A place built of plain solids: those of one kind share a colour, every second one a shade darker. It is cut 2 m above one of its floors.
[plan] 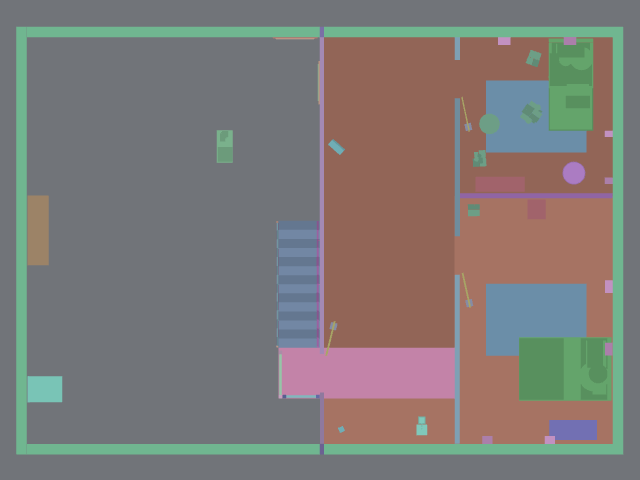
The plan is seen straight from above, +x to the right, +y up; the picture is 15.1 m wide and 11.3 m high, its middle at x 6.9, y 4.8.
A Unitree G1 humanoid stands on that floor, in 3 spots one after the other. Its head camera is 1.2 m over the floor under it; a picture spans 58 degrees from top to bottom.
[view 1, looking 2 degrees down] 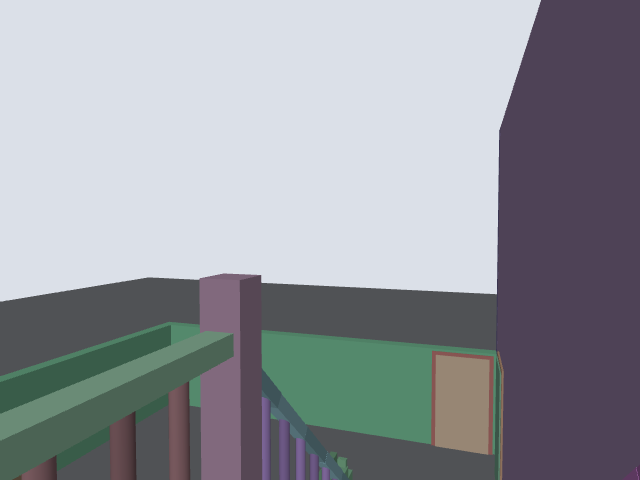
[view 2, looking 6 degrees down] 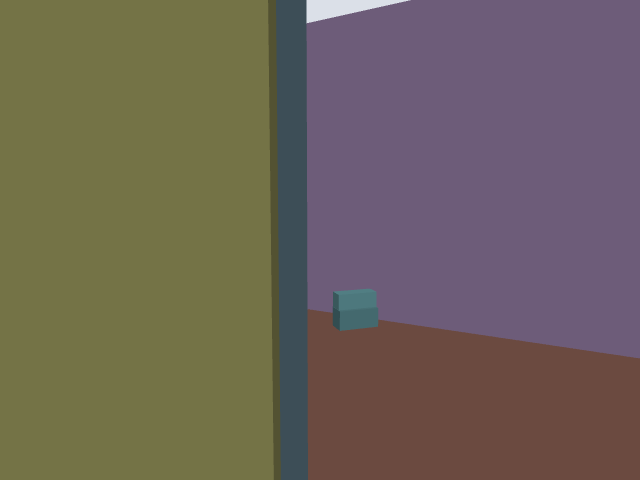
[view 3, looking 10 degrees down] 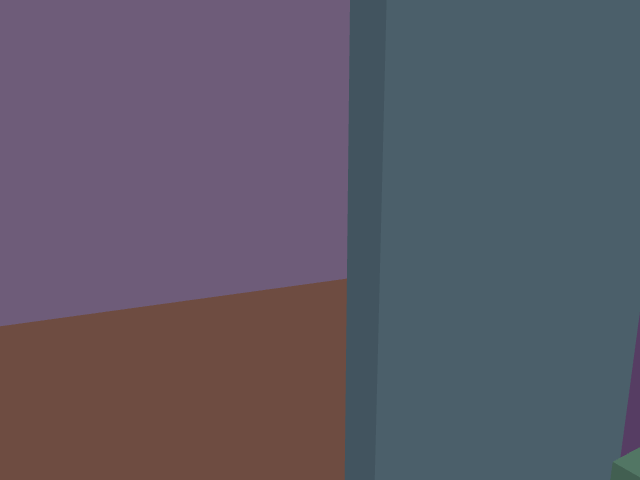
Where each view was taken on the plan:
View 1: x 6.41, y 1.42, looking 109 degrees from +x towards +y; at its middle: nothing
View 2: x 10.83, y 8.59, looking -151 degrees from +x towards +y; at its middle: stair_wall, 4.41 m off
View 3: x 10.83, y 4.44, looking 153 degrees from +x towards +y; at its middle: stair_wall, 4.38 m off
